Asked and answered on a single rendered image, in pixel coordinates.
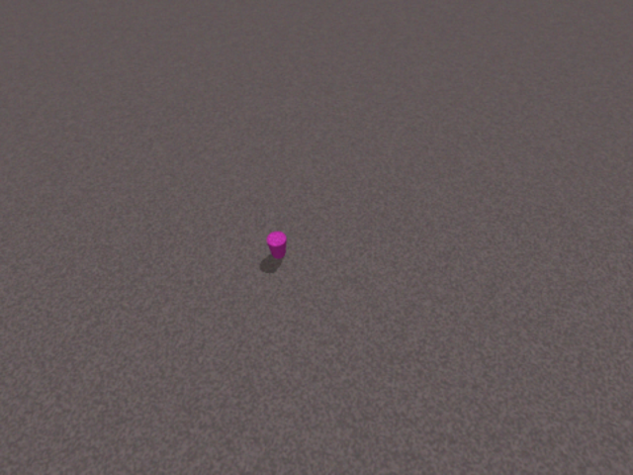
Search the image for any cup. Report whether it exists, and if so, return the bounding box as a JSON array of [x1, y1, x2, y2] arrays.
[[267, 232, 287, 259]]

